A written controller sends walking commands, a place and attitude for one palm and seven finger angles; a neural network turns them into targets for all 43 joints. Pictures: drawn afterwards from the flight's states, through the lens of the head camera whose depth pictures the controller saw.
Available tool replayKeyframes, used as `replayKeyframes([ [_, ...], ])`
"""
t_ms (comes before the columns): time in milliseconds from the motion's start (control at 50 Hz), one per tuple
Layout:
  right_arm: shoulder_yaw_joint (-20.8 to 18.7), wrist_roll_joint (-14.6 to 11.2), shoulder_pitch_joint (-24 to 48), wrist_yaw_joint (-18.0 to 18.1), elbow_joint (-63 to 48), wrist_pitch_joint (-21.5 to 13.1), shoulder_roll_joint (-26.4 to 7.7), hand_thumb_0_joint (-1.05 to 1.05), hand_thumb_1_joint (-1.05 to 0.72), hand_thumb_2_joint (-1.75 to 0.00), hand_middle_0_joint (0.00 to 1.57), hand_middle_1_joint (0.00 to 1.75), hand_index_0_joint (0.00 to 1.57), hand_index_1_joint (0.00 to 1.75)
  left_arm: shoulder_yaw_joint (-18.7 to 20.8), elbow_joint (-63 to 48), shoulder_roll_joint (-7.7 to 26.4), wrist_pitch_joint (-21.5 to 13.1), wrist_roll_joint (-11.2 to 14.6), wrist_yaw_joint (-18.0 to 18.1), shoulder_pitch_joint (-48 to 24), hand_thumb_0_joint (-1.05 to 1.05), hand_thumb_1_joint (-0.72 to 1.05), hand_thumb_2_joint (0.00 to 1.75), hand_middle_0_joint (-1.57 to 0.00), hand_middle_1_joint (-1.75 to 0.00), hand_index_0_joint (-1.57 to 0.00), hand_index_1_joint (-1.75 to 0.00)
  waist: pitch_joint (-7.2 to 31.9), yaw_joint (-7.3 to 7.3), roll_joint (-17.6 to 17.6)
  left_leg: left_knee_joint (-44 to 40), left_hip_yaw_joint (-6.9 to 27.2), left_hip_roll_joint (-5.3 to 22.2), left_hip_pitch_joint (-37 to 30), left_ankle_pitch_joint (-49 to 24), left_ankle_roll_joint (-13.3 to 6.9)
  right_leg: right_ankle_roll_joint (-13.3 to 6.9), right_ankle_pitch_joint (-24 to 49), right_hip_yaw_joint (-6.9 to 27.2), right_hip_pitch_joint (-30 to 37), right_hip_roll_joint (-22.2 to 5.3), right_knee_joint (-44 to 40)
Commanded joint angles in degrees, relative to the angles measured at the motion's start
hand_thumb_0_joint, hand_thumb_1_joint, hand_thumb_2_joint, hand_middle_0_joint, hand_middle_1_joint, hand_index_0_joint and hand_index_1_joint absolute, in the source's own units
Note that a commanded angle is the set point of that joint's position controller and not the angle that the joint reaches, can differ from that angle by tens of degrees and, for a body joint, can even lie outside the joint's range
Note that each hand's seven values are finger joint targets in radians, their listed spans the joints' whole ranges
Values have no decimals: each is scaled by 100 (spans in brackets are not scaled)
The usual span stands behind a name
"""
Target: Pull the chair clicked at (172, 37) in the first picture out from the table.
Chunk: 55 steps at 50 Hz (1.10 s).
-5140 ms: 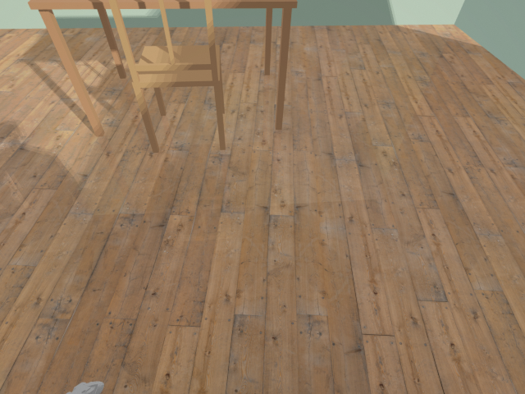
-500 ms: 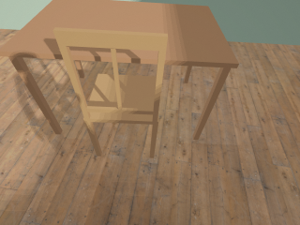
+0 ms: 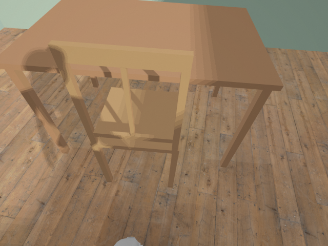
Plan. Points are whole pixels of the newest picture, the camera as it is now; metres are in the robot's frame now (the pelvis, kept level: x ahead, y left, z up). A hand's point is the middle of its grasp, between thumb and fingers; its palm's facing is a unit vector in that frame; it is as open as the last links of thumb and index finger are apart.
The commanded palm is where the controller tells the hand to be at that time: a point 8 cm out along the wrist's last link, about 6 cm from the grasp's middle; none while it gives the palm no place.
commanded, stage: take the last steps up to it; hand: left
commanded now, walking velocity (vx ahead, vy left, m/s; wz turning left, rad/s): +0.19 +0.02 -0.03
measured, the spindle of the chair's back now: (129, 106) +0.58 +0.18 -0.06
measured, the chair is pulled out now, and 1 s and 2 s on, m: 0.00 0.00 0.00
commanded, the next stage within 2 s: come to a stop and stand still in 0.12 s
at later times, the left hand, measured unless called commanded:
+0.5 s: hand (108, 231) +0.18 +0.17 -0.16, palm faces -0.02 -0.97 -0.25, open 7.3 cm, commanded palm none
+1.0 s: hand out of the picture +0.10 +0.21 -0.17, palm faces +0.01 -0.97 -0.24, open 7.4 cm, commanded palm none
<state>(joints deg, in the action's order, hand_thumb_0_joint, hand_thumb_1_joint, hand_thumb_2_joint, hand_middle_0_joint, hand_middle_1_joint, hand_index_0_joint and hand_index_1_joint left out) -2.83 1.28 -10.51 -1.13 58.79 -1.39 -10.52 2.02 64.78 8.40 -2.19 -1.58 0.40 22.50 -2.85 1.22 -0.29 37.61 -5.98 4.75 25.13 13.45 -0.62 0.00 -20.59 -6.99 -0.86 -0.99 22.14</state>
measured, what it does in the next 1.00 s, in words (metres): steps on the spot: left foot, then right foot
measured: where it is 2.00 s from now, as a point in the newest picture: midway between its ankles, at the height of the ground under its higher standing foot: outside the picture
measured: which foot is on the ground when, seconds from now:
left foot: up 0.00-0.02, down 0.04-0.44, up 0.46-0.68, down 0.70-1.00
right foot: down 0.00-0.04, up 0.06-0.34, down 0.36-0.72, up 0.74-0.96, down 0.98-1.00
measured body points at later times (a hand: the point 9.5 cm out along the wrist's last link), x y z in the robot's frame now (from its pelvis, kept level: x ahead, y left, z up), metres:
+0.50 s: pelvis +0.12 -0.01 +0.00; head +0.13 -0.03 +0.45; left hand +0.18 +0.22 -0.14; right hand +0.12 -0.23 -0.17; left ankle +0.09 +0.12 -0.73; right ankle +0.13 -0.10 -0.74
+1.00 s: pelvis +0.08 +0.03 +0.00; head +0.11 +0.02 +0.45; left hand +0.10 +0.26 -0.15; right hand +0.12 -0.20 -0.16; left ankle +0.09 +0.13 -0.74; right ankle +0.04 -0.08 -0.74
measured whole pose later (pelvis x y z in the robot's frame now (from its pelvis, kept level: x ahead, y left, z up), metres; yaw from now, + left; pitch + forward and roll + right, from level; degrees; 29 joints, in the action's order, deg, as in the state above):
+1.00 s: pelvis +0.08 +0.03 +0.00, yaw -1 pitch +0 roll +2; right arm -1.6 0.5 -11.1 2.2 61.9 0.5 -8.6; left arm 1.1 62.9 10.5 1.7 -0.9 2.5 12.9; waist -3.2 0.7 -1.8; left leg 25.4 -6.9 -0.9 12.2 13.3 -1.5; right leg 0.4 -18.6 -1.7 -9.3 -2.7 28.2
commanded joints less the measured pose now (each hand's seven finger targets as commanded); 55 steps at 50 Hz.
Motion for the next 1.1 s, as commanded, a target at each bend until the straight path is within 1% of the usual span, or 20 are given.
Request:
replayKeyframes([
  [0, -118, 102, -1541, 129, 148, -224, -854, 0, -90, -90, 20, 30, 20, 30, 144, -294, 644, -87, 91, 30, 84, 0, 90, 90, -20, -30, -20, -30, 565, -665, 742, -1215, 860, 546, -2775, -1028, -423, -376, 1644, 206, -1690, -502, 1999],
  [20, -210, 90, -1901, 186, 188, -193, -1361, 0, -90, -90, 20, 30, 20, 30, 95, -398, 373, -92, 137, -8, 233, 0, 90, 90, -20, -30, -20, -30, 938, -633, 1972, -1820, 2532, 1824, -3390, -1597, -1022, -180, -1219, -137, -2706, 141, 3604],
  [40, -199, 16, -1797, 211, 132, -129, -1389, 0, -90, -90, 20, 30, 20, 30, 92, -524, 514, -64, 69, 26, 103, 0, 90, 90, -20, -30, -20, -30, 918, -604, 1336, -2104, 2784, 2042, -2853, -707, -1324, -282, -1687, 387, -2831, 75, 4464],
  [100, -21, 6, -762, 255, -92, -193, -622, 0, -90, -90, 20, 30, 20, 30, 123, -511, 451, -34, 43, -33, -440, 0, 90, 90, -20, -30, -20, -30, -27, -319, 799, -2533, 1879, 1521, -1486, -207, -1137, -206, -511, 681, -3072, -467, 4630],
  [160, 20, -17, -372, 261, -136, -246, -546, 0, -90, -90, 20, 30, 20, 30, 67, -396, 194, 98, 41, -35, 0, 0, 90, 90, -20, -30, -20, -30, 249, 30, 656, -2477, 892, 1166, -1102, -1152, -1012, -82, -328, 470, -2281, -477, 3505],
  [240, 30, 6, -393, 267, -35, -159, -455, 0, -90, -90, 20, 30, 20, 30, -23, -485, 44, 131, 33, 40, -298, 0, 90, 90, -20, -30, -20, -30, 81, -17, 436, -2267, 743, 1060, -839, -1574, -984, 15, 38, 322, -1625, -312, 2018],
  [300, 78, -50, -252, 285, 61, -89, -425, 0, -90, -90, 20, 30, 20, 30, -48, -298, 286, 102, 40, 126, 95, 0, 90, 90, -20, -30, -20, -30, 403, 218, 258, -1420, 326, 645, -1037, -1635, -433, 110, 1600, 386, -745, -332, 320],
  [360, 122, -122, -614, 234, 193, 61, -96, 0, -90, -90, 20, 30, 20, 30, -20, -434, 1003, 57, 60, 177, -456, 0, 90, 90, -20, -30, -20, -30, 139, -192, -319, -1235, 178, -56, -1039, 136, 154, -470, 3792, 1578, -1069, -1476, 51],
  [400, 64, -103, -793, 259, 323, 212, -196, 0, -90, -90, 20, 30, 20, 30, 31, -451, 1099, 70, 100, 213, -641, 0, 90, 90, -20, -30, -20, -30, 413, -203, -1052, -864, 88, -102, -1320, 453, 238, -686, 4277, 1627, -981, -1594, -63],
  [520, -38, -95, -613, 317, 176, 345, -248, 0, -90, -90, 20, 30, 20, 30, 211, -522, 1197, 210, 35, 292, -743, 0, 90, 90, -20, -30, -20, -30, 594, 33, -867, 368, 305, -236, -551, 1499, 319, -1181, 5797, 1604, -155, -1878, 196],
  [600, -52, -109, -720, 303, 112, 340, -177, 0, -90, -90, 20, 30, 20, 30, 291, -681, 1226, 281, 3, 299, -1078, 0, 90, 90, -20, -30, -20, -30, 700, -67, -792, -117, 365, -266, -826, 1121, 325, -1120, 4901, 1388, -358, -1757, 290],
  [660, -34, -55, -1048, 284, 216, 249, -212, 0, -90, -90, 20, 30, 20, 30, 232, -743, 976, 335, 70, 249, -1281, 0, 90, 90, -20, -30, -20, -30, 595, -247, -406, -1560, 311, -93, -1957, -537, 208, -467, 2628, 964, -1323, -1104, 613],
  [700, -57, -4, -578, 278, -12, 195, -653, 0, -90, -90, 20, 30, 20, 30, 142, -806, 577, 411, 82, 207, -1271, 0, 90, 90, -20, -30, -20, -30, 262, -73, 1219, -2284, 1422, 1055, -1156, -1531, -399, 35, 282, 275, -1445, -259, 1323],
  [740, 0, -1, -269, 353, -84, 153, -558, 0, -90, -90, 20, 30, 20, 30, 129, -739, 624, 491, 57, 202, -1271, 0, 90, 90, -20, -30, -20, -30, -21, -19, 1090, -2481, 1593, 1148, -877, -1774, -817, 11, -691, 670, -1579, -162, 2414],
  [800, 9, -5, -113, 374, -69, 153, -610, 0, -90, -90, 20, 30, 20, 30, 92, -551, 528, 466, 61, 188, -925, 0, 90, 90, -20, -30, -20, -30, 178, 47, 919, -2175, 1190, 945, -1532, -2171, -877, 49, -599, 705, -1881, -166, 2619],
  [900, -22, -46, -461, 360, 142, 125, -632, 0, -90, -90, 20, 30, 20, 30, -16, -429, 475, 361, 88, 211, -730, 0, 90, 90, -20, -30, -20, -30, 539, -77, 707, -1799, 1095, 838, -2327, -3048, -775, 124, -29, 489, -1406, -210, 864],
  [980, 59, -150, -458, 295, 177, 95, -331, 0, -90, -90, 20, 30, 20, 30, -84, -223, 792, 176, 87, 247, -554, 0, 90, 90, -20, -30, -20, -30, 451, -210, 38, -1610, 731, 170, -1901, -1258, -12, -191, 2158, 1227, -848, -930, -258],
  [1040, 89, -108, -421, 291, 308, 148, -326, 0, -90, -90, 20, 30, 20, 30, -128, -169, 667, 127, 92, 223, -641, 0, 90, 90, -20, -30, -20, -30, 159, -249, -648, -1750, 597, 167, -2075, -935, 39, -214, 2033, 1205, -1201, -764, -341],
  [1060, 89, -82, -282, 225, -96, 20, -688, 0, -90, -90, 20, 30, 20, 30, -143, -232, 624, -11, -41, 433, -124, 0, 90, 90, -20, -30, -20, -30, -32, -89, -496, -590, 459, 260, -1532, -1488, 55, -12, 3494, 1304, -1155, -783, -62],
  [1080, 124, -69, -490, 176, -198, 62, -406, 0, -90, -90, 20, 30, 20, 30, -109, -536, 916, -44, 35, 395, -347, 0, 90, 90, -20, -30, -20, -30, 270, -255, -510, -840, 515, 42, -1296, 43, 15, -202, 2326, 1421, -1044, -947, -160],
])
